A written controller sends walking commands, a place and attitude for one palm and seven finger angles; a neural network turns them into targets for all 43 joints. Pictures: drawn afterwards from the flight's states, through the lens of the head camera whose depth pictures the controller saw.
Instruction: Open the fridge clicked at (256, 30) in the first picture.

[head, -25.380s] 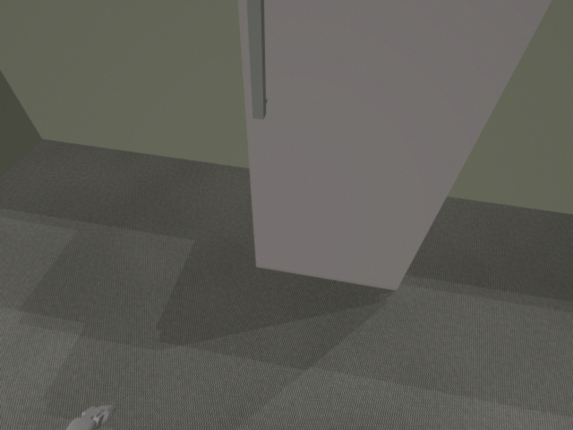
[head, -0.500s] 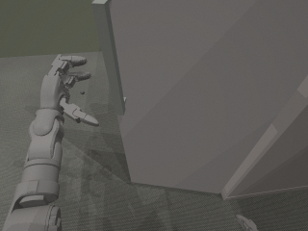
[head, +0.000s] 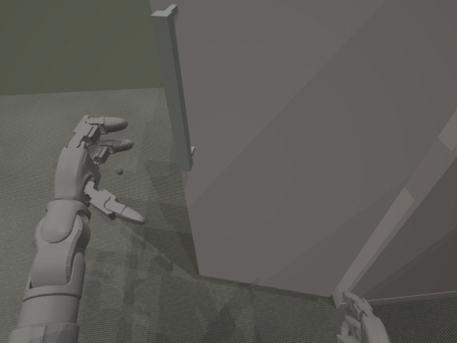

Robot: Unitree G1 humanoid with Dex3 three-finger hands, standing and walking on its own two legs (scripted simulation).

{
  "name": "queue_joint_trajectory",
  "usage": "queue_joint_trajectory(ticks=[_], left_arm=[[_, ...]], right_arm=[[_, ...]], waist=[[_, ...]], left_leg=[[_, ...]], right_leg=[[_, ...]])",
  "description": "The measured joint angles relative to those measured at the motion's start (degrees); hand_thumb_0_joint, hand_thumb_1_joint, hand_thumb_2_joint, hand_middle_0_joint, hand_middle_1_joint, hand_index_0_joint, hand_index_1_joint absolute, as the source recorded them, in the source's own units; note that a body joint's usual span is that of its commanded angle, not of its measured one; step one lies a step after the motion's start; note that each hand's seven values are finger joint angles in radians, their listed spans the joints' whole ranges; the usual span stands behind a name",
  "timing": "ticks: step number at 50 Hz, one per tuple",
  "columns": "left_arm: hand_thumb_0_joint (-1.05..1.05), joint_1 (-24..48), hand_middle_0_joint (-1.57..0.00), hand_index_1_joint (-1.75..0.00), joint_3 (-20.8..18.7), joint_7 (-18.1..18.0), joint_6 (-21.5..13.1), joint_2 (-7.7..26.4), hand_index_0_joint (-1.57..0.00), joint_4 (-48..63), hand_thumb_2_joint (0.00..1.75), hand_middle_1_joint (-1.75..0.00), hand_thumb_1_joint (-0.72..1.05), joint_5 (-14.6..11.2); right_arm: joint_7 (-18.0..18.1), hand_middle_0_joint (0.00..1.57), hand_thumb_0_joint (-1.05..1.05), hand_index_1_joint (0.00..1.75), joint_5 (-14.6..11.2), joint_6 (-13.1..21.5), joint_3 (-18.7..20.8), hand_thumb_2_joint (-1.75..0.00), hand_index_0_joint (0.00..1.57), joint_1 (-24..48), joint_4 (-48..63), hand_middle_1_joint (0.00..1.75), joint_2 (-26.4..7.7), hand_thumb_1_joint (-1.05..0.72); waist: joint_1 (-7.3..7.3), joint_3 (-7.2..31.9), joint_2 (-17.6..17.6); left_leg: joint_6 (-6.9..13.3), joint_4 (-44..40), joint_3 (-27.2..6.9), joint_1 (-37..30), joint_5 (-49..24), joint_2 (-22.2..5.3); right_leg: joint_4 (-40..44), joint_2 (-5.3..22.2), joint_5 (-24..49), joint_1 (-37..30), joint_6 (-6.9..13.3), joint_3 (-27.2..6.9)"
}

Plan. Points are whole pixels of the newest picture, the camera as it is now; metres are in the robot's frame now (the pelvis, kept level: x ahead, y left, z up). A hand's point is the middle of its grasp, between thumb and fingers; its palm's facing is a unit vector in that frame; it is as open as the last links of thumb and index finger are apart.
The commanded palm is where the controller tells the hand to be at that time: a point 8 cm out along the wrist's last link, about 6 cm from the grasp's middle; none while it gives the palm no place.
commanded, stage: draw the hand back to the body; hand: left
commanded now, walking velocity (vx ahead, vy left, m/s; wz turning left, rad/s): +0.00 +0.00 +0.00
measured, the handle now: (180, 100) +0.49 +0.14 +0.20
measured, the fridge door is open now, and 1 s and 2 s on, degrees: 75 75 75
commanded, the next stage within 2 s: step back with the hand held close in 1.70 s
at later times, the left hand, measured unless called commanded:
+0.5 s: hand (93, 191) +0.27 +0.23 +0.18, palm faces +0.08 -1.00 -0.01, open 14.7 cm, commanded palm +0.23 +0.27 +0.18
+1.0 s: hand (55, 218) +0.23 +0.27 +0.17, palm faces +0.43 -0.85 -0.30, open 12.0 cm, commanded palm +0.18 +0.30 +0.18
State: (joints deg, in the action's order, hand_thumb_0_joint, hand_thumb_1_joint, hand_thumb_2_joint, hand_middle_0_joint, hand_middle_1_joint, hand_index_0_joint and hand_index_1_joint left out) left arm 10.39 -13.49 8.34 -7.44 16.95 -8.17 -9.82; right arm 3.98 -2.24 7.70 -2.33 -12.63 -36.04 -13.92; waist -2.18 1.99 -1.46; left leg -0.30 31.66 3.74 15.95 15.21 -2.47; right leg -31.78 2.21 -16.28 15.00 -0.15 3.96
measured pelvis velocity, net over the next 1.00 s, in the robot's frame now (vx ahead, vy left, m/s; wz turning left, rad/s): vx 0.01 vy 0.01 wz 0.01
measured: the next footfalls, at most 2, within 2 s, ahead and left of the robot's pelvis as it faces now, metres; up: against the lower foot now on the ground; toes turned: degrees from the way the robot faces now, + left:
none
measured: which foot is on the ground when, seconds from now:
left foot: down 0.00-1.00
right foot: down 0.00-1.00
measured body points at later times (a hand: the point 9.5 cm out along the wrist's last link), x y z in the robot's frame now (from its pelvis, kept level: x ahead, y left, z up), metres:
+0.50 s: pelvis +0.01 -0.01 +0.00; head -0.04 -0.03 +0.45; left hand +0.26 +0.28 +0.18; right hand +0.21 -0.23 -0.05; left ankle +0.02 +0.12 -0.73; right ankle +0.01 -0.12 -0.73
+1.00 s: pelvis +0.01 +0.01 +0.01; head -0.01 +0.00 +0.46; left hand +0.20 +0.31 +0.18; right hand +0.19 -0.20 -0.08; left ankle +0.02 +0.12 -0.73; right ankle +0.01 -0.12 -0.73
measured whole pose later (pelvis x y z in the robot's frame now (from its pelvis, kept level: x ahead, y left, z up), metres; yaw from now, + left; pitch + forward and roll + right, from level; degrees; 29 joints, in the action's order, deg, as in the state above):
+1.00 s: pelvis +0.01 +0.01 +0.01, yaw +0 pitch -5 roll +0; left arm -16.1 -16.2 -5.1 -3.4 18.3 16.5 -4.2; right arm 5.2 0.8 8.9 -2.8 -12.7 -39.2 -12.7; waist -4.2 -1.5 -2.1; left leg 0.5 24.5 3.7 6.7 13.0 -1.1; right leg -24.0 3.0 -13.8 5.3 -1.2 4.2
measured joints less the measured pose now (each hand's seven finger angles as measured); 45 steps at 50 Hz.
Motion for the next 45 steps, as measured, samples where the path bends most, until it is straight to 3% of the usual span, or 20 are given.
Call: queue_joint_trajectory(ticks=[7,8,11,13,15,22,28,32,38,45], left_arm=[[-0.01,-1.33,-0.26,-1.15,-0.43,0.07,-0.94,0.64,-0.26,1.79,0.20,-1.15,-0.56,-0.09],[-0.01,-0.62,-0.26,-1.15,-0.72,1.01,0.33,0.94,-0.26,1.01,0.20,-1.15,-0.56,-1.41],[-0.01,1.76,-0.25,-1.15,-1.87,4.99,9.38,2.07,-0.26,-1.09,0.20,-1.15,-0.56,-5.13],[-0.01,2.16,-0.25,-1.15,-2.70,7.19,15.25,3.23,-0.26,-1.36,0.20,-1.15,-0.55,-6.40],[-0.01,0.95,-0.25,-1.15,-3.41,8.31,18.83,4.03,-0.25,0.43,0.20,-1.15,-0.55,-6.99],[-0.01,-6.03,-0.25,-1.15,-5.97,9.15,19.17,2.47,-0.25,8.75,0.20,-1.15,-0.55,-9.61],[-0.01,-10.75,-0.25,-1.15,-6.05,8.13,22.84,2.21,-0.25,12.19,0.21,-1.15,-0.55,-7.68],[-0.01,-12.59,-0.25,-1.13,-6.25,8.12,21.36,2.43,-0.25,14.84,0.22,-1.13,-0.52,-7.51],[-0.01,-16.68,-0.25,-1.05,-4.61,-5.96,10.79,2.62,-0.25,19.69,0.28,-1.05,-0.39,0.48],[-0.01,-23.67,-0.24,-0.92,-2.69,-11.97,5.73,0.82,-0.24,22.43,0.39,-0.92,-0.16,4.34]], right_arm=[[0.66,0.20,0.01,0.30,0.21,1.07,-0.50,-0.90,0.21,0.79,-0.72,0.30,-0.01,-0.90],[1.00,0.20,0.01,0.30,-0.14,1.08,-0.73,-0.90,0.21,0.92,-0.97,0.30,-0.10,-0.90],[2.59,0.20,0.01,0.30,-1.28,0.93,-1.55,-0.90,0.21,1.01,-1.38,0.30,-0.57,-0.90],[3.22,0.20,0.02,0.30,-1.78,1.11,-1.92,-0.90,0.21,1.03,-1.14,0.30,-0.88,-0.90],[3.20,0.20,0.02,0.30,-1.96,1.64,-1.95,-0.90,0.21,0.95,-0.34,0.30,-1.10,-0.90],[1.40,0.20,0.02,0.30,-1.88,2.84,-1.73,-0.90,0.21,0.74,1.38,0.30,-1.01,-0.90],[1.54,0.20,0.02,0.30,-1.83,2.02,-1.81,-0.90,0.21,1.29,2.13,0.30,-1.02,-0.90],[2.33,0.20,0.02,0.30,-1.45,2.95,-2.03,-0.90,0.21,1.47,2.06,0.30,-0.82,-0.90],[1.58,0.20,0.01,0.30,1.45,3.88,-1.59,-0.90,0.21,2.34,0.40,0.30,0.25,-0.90],[1.13,0.20,0.01,0.30,2.74,2.02,-0.89,-0.90,0.21,1.02,-1.87,0.30,0.88,-0.90]], waist=[[-0.55,-0.78,0.31],[-0.64,-0.90,0.24],[-0.76,-0.98,-0.37],[-0.58,-0.47,-0.86],[-0.33,0.13,-1.39],[-0.93,1.79,-1.44],[-1.89,0.49,-0.73],[-2.29,-0.68,-0.53],[-1.87,-2.73,-0.40],[-1.94,-3.96,-0.64]], left_leg=[[-0.51,0.26,-1.00,-0.31,-0.15,-0.25],[-0.55,0.16,-1.15,-0.45,-0.23,-0.30],[-0.60,-1.08,-1.51,-1.75,-0.76,-0.31],[-0.56,-2.03,-1.42,-2.61,-1.08,-0.23],[-0.53,-2.80,-1.14,-3.42,-1.22,-0.12],[-0.50,-3.48,-0.58,-5.10,-0.82,0.09],[-0.52,-3.01,-1.04,-5.55,-0.69,-0.04],[-0.47,-3.04,-1.41,-5.87,-0.93,-0.04],[-0.27,-4.48,-1.33,-6.14,-2.00,0.02],[0.46,-6.62,-0.32,-7.67,-2.68,0.91]], right_leg=[[-0.28,-0.26,-0.28,-0.69,0.50,0.96],[-0.08,-0.33,-0.21,-0.92,0.57,1.10],[1.48,-0.47,0.38,-2.51,0.65,1.49],[2.30,-0.44,0.67,-3.27,0.63,1.44],[2.80,-0.36,0.77,-3.86,0.55,1.19],[2.79,-0.15,0.15,-5.03,0.32,0.65],[2.97,-0.30,0.22,-5.97,0.39,1.08],[3.58,-0.35,0.65,-6.70,0.38,1.44],[5.81,-0.42,2.21,-7.29,0.09,1.39],[7.13,0.38,2.82,-8.14,-0.62,0.46]])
